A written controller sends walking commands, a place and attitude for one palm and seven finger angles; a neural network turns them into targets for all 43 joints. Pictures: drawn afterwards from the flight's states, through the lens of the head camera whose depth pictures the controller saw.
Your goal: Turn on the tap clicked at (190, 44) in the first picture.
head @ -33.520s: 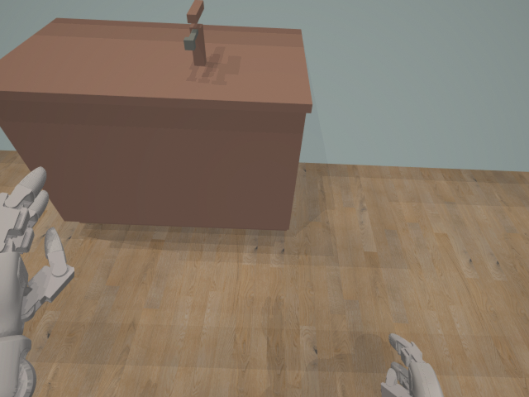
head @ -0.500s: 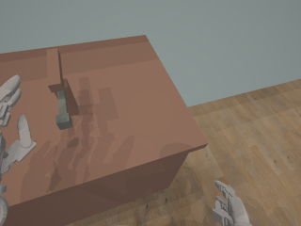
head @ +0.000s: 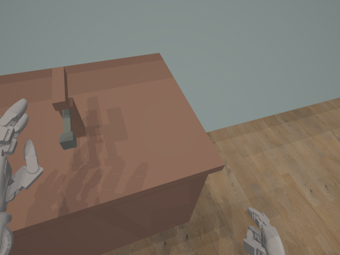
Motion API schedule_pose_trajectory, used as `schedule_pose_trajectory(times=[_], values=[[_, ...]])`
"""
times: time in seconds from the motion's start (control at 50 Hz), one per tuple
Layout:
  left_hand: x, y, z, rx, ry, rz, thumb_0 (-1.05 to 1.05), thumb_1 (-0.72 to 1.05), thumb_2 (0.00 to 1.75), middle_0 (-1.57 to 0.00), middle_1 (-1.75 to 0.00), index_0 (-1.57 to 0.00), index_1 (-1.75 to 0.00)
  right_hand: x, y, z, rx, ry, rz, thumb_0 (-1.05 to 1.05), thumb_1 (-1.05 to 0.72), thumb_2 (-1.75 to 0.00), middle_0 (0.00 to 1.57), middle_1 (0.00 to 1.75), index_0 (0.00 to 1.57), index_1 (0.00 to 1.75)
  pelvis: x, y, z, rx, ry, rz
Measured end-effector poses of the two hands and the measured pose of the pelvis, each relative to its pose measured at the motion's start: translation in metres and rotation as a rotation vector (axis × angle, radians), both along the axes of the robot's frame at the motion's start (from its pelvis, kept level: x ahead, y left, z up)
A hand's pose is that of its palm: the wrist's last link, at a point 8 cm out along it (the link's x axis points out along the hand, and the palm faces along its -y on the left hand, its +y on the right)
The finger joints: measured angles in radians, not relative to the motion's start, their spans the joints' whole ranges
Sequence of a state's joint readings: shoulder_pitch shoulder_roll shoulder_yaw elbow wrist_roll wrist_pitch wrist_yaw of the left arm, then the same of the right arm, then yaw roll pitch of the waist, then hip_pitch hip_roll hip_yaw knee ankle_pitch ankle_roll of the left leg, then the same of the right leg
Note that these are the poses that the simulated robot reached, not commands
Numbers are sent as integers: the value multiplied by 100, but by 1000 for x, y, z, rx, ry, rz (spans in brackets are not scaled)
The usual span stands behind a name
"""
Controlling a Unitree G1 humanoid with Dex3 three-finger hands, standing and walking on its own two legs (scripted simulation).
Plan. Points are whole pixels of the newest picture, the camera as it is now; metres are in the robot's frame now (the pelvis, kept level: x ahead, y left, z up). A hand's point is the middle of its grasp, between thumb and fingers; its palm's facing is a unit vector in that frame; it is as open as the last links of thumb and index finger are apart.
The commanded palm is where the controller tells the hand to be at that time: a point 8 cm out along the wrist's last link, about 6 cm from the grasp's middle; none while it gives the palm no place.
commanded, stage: shuffle to correct the standing spot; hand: left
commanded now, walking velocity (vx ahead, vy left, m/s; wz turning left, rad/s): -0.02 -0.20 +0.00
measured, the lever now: (68, 140) +0.32 +0.26 +0.09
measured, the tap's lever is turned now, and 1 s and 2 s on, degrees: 0 0 0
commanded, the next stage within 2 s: none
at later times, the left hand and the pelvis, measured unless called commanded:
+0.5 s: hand (80, 171) +0.22 +0.18 +0.16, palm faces +0.29 -0.87 -0.40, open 7.4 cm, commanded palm +0.16 +0.22 +0.17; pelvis +0.00 -0.06 +0.00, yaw -1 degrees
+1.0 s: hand (96, 168) +0.23 +0.15 +0.16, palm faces +0.27 -0.87 -0.41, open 7.4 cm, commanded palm +0.17 +0.20 +0.17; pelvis +0.01 -0.08 -0.01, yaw -1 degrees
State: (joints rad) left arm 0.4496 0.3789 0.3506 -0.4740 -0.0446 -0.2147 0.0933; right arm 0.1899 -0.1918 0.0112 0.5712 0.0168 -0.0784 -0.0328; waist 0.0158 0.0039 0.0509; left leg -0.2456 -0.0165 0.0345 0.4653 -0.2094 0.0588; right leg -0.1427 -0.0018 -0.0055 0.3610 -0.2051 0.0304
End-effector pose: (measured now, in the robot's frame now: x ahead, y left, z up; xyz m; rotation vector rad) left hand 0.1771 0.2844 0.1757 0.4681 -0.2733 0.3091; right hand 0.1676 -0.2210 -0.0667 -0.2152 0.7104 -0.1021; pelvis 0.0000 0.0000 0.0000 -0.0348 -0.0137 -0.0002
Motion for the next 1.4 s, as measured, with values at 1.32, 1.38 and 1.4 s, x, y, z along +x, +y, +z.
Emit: schedule_pose_trajectory(times=[1.32,1.38,1.4], values=[[9,-82,0,-21,56,-56,1,89,89,-21,-30,-21,-30,0,-80,-9,6,25,-54,1,-90,-90,20,30,20,30,5,-73,-6,6,14,-6],[9,-81,-2,-27,60,-53,1,89,89,-21,-30,-21,-30,-1,-79,-8,7,24,-54,1,-90,-90,20,30,20,30,4,-72,-6,5,15,-7],[9,-81,-2,-29,61,-52,1,89,89,-21,-30,-21,-30,-2,-78,-8,8,24,-54,1,-90,-90,20,30,20,30,3,-72,-6,6,15,-8]])
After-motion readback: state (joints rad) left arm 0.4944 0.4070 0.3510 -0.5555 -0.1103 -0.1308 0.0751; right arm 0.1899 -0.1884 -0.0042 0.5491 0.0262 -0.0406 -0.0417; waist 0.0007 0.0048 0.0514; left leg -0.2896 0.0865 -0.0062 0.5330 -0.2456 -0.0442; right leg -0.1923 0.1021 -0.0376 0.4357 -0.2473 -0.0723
